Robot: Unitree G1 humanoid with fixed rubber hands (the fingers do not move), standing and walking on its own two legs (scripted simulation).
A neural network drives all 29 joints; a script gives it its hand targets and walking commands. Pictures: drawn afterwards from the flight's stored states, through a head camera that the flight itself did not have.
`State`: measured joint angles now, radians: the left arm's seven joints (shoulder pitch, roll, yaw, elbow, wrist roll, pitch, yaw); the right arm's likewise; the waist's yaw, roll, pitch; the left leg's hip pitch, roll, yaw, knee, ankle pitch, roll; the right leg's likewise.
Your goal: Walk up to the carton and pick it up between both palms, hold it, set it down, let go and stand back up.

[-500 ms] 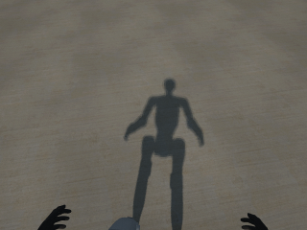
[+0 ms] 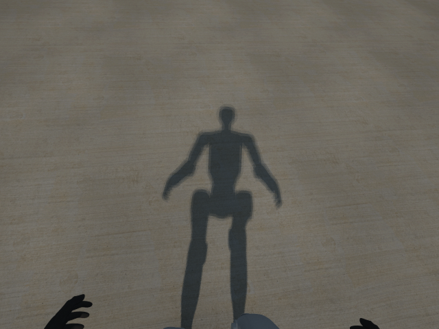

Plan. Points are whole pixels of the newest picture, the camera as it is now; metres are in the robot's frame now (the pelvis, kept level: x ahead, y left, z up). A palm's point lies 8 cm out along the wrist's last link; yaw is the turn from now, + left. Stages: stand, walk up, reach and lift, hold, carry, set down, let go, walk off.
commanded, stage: walk up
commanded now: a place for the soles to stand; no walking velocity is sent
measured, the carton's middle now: out of the picture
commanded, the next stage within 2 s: none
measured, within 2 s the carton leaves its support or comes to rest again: neither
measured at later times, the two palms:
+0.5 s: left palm out of the picture -0.02 +0.23 -0.07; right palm out of the picture -0.01 -0.37 -0.11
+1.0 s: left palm out of the picture -0.15 +0.26 -0.09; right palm out of the picture -0.26 -0.36 -0.12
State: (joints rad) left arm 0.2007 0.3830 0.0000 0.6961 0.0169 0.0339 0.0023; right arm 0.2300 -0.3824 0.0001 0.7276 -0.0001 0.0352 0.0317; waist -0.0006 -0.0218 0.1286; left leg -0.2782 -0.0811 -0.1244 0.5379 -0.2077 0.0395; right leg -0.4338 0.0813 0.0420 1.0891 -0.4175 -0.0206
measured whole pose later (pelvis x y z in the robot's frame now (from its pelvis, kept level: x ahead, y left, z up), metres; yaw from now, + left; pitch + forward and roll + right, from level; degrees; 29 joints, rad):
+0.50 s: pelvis -0.12 -0.07 +0.00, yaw +1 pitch +1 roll +4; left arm 0.21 0.38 0.00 0.73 0.02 0.02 0.00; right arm 0.21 -0.41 0.00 0.73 0.00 0.05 0.03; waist 0.00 0.01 0.06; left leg -0.59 -0.14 -0.24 0.99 -0.31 0.03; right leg -0.39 0.06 0.03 0.54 -0.16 -0.08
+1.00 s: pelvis -0.27 -0.04 -0.02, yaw +1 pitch -6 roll +1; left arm 0.20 0.38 0.00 0.74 0.03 0.04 0.01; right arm 0.40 -0.45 0.00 0.84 0.00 0.09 0.04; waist 0.00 0.01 0.05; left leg -0.11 -0.14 -0.08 0.60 -0.42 0.08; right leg -0.47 0.07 0.02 0.55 -0.23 -0.04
